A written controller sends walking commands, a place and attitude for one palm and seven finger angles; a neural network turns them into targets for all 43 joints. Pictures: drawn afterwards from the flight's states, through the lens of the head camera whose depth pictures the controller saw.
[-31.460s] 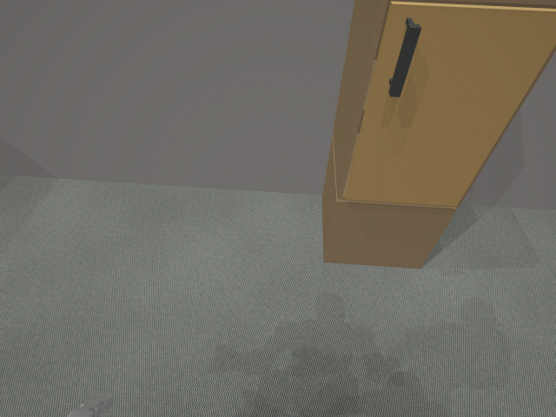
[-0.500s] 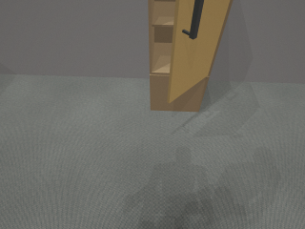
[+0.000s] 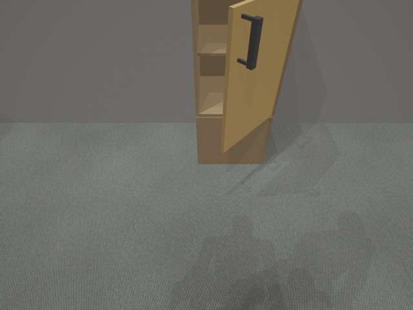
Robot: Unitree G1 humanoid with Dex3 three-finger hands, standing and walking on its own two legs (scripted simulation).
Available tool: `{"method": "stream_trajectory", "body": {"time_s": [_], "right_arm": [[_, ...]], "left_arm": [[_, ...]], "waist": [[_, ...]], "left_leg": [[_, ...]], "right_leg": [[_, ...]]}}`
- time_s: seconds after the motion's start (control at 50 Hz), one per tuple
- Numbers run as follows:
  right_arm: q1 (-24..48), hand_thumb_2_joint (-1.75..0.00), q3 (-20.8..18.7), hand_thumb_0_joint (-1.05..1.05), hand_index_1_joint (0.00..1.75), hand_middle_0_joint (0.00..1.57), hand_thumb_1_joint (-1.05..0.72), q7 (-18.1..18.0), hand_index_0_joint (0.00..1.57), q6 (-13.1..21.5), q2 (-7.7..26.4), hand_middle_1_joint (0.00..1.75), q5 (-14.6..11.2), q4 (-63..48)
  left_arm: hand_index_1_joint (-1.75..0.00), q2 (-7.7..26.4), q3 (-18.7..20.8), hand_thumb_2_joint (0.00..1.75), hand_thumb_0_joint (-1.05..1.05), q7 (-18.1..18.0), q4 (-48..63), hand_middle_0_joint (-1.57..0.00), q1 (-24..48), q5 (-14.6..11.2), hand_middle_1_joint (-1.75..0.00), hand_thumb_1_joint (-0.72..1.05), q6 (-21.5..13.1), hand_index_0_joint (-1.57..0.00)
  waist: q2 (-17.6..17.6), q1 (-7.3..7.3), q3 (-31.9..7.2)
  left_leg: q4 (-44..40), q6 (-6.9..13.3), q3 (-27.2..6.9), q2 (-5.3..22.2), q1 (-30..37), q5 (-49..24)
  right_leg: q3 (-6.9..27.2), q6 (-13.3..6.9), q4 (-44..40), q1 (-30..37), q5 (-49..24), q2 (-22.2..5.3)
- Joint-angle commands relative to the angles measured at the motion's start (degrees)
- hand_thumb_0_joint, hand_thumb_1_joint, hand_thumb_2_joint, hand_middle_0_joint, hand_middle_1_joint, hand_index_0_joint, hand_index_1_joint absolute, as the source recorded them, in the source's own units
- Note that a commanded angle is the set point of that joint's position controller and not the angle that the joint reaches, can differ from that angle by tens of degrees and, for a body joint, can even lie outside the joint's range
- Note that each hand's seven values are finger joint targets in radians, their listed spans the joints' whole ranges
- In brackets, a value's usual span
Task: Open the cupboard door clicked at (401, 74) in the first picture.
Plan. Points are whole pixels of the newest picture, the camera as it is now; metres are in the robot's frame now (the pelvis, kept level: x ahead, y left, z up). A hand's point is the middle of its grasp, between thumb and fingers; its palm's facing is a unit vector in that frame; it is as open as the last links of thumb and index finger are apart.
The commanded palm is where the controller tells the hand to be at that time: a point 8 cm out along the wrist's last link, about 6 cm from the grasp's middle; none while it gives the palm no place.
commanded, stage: let the arm hang, fingers relaxed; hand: left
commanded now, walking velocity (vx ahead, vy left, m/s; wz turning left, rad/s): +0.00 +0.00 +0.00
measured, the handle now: (248, 42) +0.83 -0.09 +0.14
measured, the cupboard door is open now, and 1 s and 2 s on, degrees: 45 45 45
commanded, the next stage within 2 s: look to check the result in 0.08 s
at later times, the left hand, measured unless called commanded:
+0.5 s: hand out of the picture +0.03 +0.20 -0.17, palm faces +0.00 -0.97 -0.25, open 7.4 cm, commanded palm none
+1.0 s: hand out of the picture +0.07 +0.20 -0.17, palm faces -0.05 -0.96 -0.28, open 7.4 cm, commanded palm none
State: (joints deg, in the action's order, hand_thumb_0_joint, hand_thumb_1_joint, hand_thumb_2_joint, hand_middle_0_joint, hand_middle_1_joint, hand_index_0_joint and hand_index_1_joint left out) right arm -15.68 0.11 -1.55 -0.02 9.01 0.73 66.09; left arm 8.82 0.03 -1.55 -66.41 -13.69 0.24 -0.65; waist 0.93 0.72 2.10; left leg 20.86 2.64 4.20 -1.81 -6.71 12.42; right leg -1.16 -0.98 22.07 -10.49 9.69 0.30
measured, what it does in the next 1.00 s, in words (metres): stands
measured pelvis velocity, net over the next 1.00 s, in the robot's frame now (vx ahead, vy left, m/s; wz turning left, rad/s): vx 0.01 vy -0.01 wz -0.07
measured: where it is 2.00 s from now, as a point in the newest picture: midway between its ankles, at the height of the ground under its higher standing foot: outside the picture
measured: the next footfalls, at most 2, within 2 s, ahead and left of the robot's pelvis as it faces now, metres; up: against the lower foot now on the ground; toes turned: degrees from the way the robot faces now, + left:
left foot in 1.74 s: +0.13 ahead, +0.08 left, +0.00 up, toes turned -30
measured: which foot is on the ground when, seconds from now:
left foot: down 0.00-1.00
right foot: down 0.00-1.00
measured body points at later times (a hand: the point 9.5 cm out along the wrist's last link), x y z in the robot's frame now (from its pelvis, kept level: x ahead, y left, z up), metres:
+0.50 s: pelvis +0.00 +0.00 +0.00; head +0.02 -0.01 +0.45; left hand +0.03 +0.25 -0.15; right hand +0.01 -0.24 -0.16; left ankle -0.01 +0.09 -0.75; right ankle +0.03 -0.11 -0.74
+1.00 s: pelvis +0.01 -0.01 +0.00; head +0.04 -0.02 +0.44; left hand +0.07 +0.25 -0.15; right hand +0.05 -0.27 -0.16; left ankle -0.01 +0.09 -0.75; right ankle +0.03 -0.11 -0.74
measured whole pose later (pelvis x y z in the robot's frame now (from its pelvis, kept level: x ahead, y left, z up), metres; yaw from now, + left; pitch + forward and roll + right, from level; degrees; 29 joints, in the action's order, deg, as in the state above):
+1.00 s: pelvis +0.01 -0.01 +0.00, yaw -4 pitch -1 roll +0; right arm -8.2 -1.6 -1.5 -1.2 13.8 0.8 61.3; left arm 14.0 2.1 -0.7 -62.8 -9.3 0.6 1.2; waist 0.6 0.0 4.3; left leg 24.3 1.6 7.5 0.3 -8.3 15.4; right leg 1.9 -1.9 25.8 -13.6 11.3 2.5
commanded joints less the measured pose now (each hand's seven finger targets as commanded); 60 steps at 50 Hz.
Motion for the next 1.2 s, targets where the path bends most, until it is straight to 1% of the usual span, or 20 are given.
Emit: {"method": "stream_trajectory", "body": {"time_s": [0.0,0.12,0.26,0.28,0.38,0.42,0.56,0.78,0.84,0.9,0.96,1.0,1.02,1.04,1.06,1.08,1.12,1.14,1.16,1.18], "right_arm": [[-2.7,-0.90,-1.0,0.00,0.30,0.20,-0.90,-0.4,0.20,1.0,6.4,0.30,0.2,-1.3],[-3.0,-0.90,-1.3,0.00,0.30,0.20,-0.90,-0.5,0.20,1.2,7.2,0.30,0.0,-1.3],[-2.1,-0.90,-1.4,0.00,0.30,0.20,-0.90,-0.5,0.20,1.3,8.1,0.30,0.1,-1.2],[-1.9,-0.90,-1.5,0.00,0.30,0.20,-0.90,-0.5,0.20,1.3,8.4,0.30,0.1,-1.3],[-0.4,-0.90,-1.8,0.00,0.30,0.20,-0.90,-0.4,0.20,1.3,9.5,0.30,0.1,-1.7],[0.1,-0.90,-1.9,0.00,0.30,0.20,-0.90,-0.3,0.20,1.4,10.4,0.30,0.0,-1.9],[3.0,-0.90,-2.0,0.00,0.30,0.20,-0.90,0.0,0.20,1.4,12.2,0.30,0.1,-2.4],[6.5,-0.90,-2.5,0.00,0.30,0.20,-0.90,0.2,0.20,1.5,15.6,0.30,0.2,-3.1],[3.3,-0.90,-1.7,0.00,0.30,0.20,-0.90,-0.1,0.20,0.4,10.0,0.30,0.2,-3.0],[3.2,-0.90,-2.7,0.00,0.30,0.20,-0.90,-0.4,0.20,-0.5,11.5,0.30,0.3,-5.0],[3.8,-0.90,-3.6,0.00,0.30,0.20,-0.90,-0.6,0.20,-1.0,13.1,0.30,0.4,-7.6],[4.2,-0.90,-4.4,0.00,0.30,0.20,-0.90,-0.8,0.20,-1.1,14.3,0.30,0.6,-9.2],[4.3,-0.90,-4.7,0.00,0.30,0.20,-0.90,-0.8,0.20,-1.0,15.0,0.30,0.6,-9.8],[4.3,-0.90,-4.9,0.00,0.30,0.20,-0.90,-0.9,0.20,-0.8,15.0,0.30,0.8,-10.3],[4.1,-0.90,-4.9,0.00,0.30,0.20,-0.90,-1.0,0.20,-0.6,14.9,0.30,1.1,-10.7],[4.7,-0.90,-4.9,0.00,0.30,0.20,-0.90,-1.0,0.20,-0.5,14.5,0.30,1.2,-11.4],[6.3,-0.90,-5.0,0.00,0.30,0.20,-0.90,-1.0,0.20,-0.4,14.0,0.30,1.3,-12.9],[7.2,-0.90,-5.2,0.00,0.30,0.20,-0.90,-1.0,0.20,-0.5,14.3,0.30,1.3,-13.1],[7.7,-0.90,-5.3,0.00,0.30,0.20,-0.90,-0.9,0.20,-0.7,14.4,0.30,1.2,-13.4],[8.4,-0.90,-5.4,0.00,0.30,0.20,-0.90,-0.8,0.20,-1.0,14.4,0.30,0.7,-13.9]], "left_arm": [[-0.30,7.2,1.5,0.90,0.00,-0.4,1.6,-0.20,-2.2,0.2,-0.30,0.90,-0.6,-0.20],[-0.30,7.8,1.7,0.90,0.00,-0.4,1.7,-0.20,-2.1,0.2,-0.30,0.90,-0.8,-0.20],[-0.30,8.8,1.9,0.90,0.00,-0.4,1.7,-0.20,-0.7,0.3,-0.30,0.90,-0.9,-0.20],[-0.30,8.9,1.9,0.90,0.00,-0.3,1.8,-0.20,-0.6,0.3,-0.30,0.90,-0.9,-0.20],[-0.30,10.0,2.1,0.90,0.00,-0.2,1.9,-0.20,0.5,0.4,-0.30,0.90,-1.0,-0.20],[-0.30,10.9,2.2,0.90,0.00,-0.2,2.2,-0.20,1.0,0.4,-0.30,0.90,-1.2,-0.20],[-0.30,12.8,2.4,0.90,0.00,0.0,2.8,-0.20,3.3,0.4,-0.30,0.90,-1.4,-0.20],[-0.30,16.0,2.8,0.90,0.00,0.3,3.9,-0.20,6.4,0.4,-0.30,0.90,-1.8,-0.20],[-0.30,11.3,2.4,0.90,0.00,0.1,3.7,-0.20,4.2,0.4,-0.30,0.90,-0.2,-0.20],[-0.30,12.5,3.3,0.90,0.00,0.4,5.7,-0.20,4.3,0.6,-0.30,0.90,1.0,-0.20],[-0.30,12.6,3.9,0.90,0.00,0.8,8.3,-0.20,4.6,0.9,-0.30,0.90,1.8,-0.20],[-0.30,11.9,4.2,0.90,0.00,1.2,9.9,-0.20,4.4,1.0,-0.30,0.90,2.2,-0.20],[-0.30,11.4,4.4,0.90,0.00,1.4,10.6,-0.20,4.2,0.9,-0.30,0.90,2.4,-0.20],[-0.30,11.0,4.6,0.90,0.00,1.5,11.4,-0.20,4.5,1.1,-0.30,0.90,2.8,-0.20],[-0.30,10.3,5.0,0.90,0.00,1.6,12.2,-0.20,4.8,1.1,-0.30,0.90,3.1,-0.20],[-0.30,10.1,5.2,0.90,0.00,1.7,12.8,-0.20,4.6,1.1,-0.30,0.90,3.3,-0.20],[-0.30,9.1,5.2,0.90,0.00,2.0,13.3,-0.20,3.3,1.1,-0.30,0.90,3.1,-0.20],[-0.30,8.3,5.3,0.90,0.00,2.1,13.2,-0.20,1.9,1.1,-0.30,0.90,3.0,-0.20],[-0.30,8.3,5.5,0.90,0.00,2.2,12.8,-0.20,-0.7,1.1,-0.30,0.90,2.7,-0.20],[-0.30,9.4,5.9,0.90,0.00,2.1,12.0,-0.20,-3.8,1.2,-0.30,0.90,2.4,-0.20]], "waist": [[-0.4,-0.18,2.8],[-0.8,-0.18,1.1],[-0.6,0.00,2.0],[0.5,-0.03,1.8],[-0.2,0.05,1.8],[-1.3,0.03,0.5],[-0.7,0.01,1.0],[-0.5,0.15,-1.9],[-1.0,0.52,-1.9],[-1.0,0.63,-0.6],[1.2,0.51,-0.4],[3.6,0.29,-0.8],[6.4,0.02,-1.1],[7.9,0.02,-0.3],[8.8,-0.01,0.0],[8.8,-0.37,0.4],[4.5,-1.54,-0.5],[4.5,-2.33,-0.1],[2.5,-3.28,-1.1],[-1.3,-4.77,-1.6]], "left_leg": [[-6.3,-0.4,-7.5,7.9,-4.1,0.4],[-5.7,-0.1,-7.5,8.3,-2.8,-1.8],[-6.0,-0.3,-7.6,8.4,-3.0,-2.0],[-6.2,-0.3,-7.6,8.5,-2.9,-1.8],[-6.2,-0.3,-7.7,8.6,-2.2,-2.6],[-5.7,-0.1,-7.7,8.7,-1.6,-4.2],[-6.2,-0.4,-7.8,8.6,-1.5,-4.2],[-5.5,-0.7,-7.2,9.1,1.1,-7.4],[-1.9,-1.6,-4.7,9.4,1.6,-7.5],[0.0,-1.6,-3.3,10.0,1.2,-3.6],[-0.1,-0.3,-4.1,12.6,1.1,-2.0],[-1.4,1.4,-6.2,16.0,1.7,-2.7],[-2.7,3.1,-7.8,19.2,1.5,-4.6],[-4.2,5.7,-9.5,22.7,1.2,-8.7],[-4.4,7.8,-10.0,24.8,1.8,-13.5],[-3.5,8.5,-8.5,25.6,1.0,-16.2],[1.1,7.0,-4.1,24.5,0.1,-21.6],[3.3,5.4,-1.8,23.3,-1.0,-21.8],[7.4,3.3,0.3,21.5,-1.9,-19.9],[14.1,0.7,3.0,17.9,-5.1,-14.0]], "right_leg": [[5.8,-1.5,-3.9,-0.4,-0.1,-5.7],[5.8,-1.6,-3.5,0.1,-1.2,-5.8],[6.1,-1.7,-3.5,0.0,-1.4,-5.8],[6.0,-1.7,-3.4,0.0,-1.3,-5.8],[6.2,-1.8,-3.8,-0.2,-2.0,-6.0],[6.2,-1.8,-3.9,0.8,-3.3,-6.2],[6.5,-1.8,-4.8,1.1,-3.4,-6.5],[7.1,-2.1,-5.1,2.5,-8.4,-7.1],[8.3,-1.7,-2.2,0.1,-12.3,-7.1],[9.9,-1.9,-0.1,-3.8,-11.2,-6.3],[9.5,-1.6,4.3,-7.7,-9.4,-4.1],[7.5,-1.0,10.5,-10.6,-6.4,-1.8],[6.0,-0.6,16.3,-11.6,0.3,-0.6],[4.0,0.1,24.0,-13.9,11.2,0.3],[3.2,0.7,29.5,-16.0,17.3,-0.3],[3.6,0.8,31.8,-16.3,18.7,-1.5],[2.3,0.6,27.3,-12.6,17.6,-2.6],[0.7,0.7,23.1,-9.8,14.8,-2.4],[0.0,0.6,17.0,-5.9,9.8,-2.0],[1.8,-0.1,8.9,-1.3,-0.3,-1.7]]}}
